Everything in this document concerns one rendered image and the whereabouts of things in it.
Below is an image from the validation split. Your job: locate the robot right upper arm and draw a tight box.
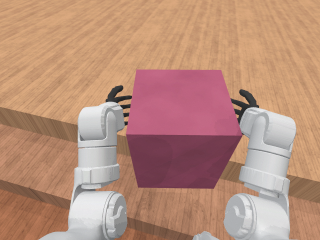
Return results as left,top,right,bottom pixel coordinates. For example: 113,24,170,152
223,193,297,240

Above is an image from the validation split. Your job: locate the robot left hand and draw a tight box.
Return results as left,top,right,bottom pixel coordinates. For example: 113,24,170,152
105,85,132,126

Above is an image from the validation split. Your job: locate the robot right forearm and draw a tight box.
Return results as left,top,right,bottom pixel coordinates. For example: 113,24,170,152
238,107,297,233

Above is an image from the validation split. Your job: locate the robot right shin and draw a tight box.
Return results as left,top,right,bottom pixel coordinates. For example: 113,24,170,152
200,231,211,235

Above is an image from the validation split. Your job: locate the robot left forearm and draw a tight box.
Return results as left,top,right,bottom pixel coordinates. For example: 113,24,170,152
68,101,125,226

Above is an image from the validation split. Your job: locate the carton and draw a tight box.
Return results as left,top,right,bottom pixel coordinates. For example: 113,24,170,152
126,69,243,189

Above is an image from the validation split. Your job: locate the robot left upper arm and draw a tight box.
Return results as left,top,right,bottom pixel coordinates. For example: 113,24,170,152
39,191,128,240

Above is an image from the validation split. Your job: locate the robot right hand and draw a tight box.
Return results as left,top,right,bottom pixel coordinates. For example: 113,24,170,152
231,89,259,135

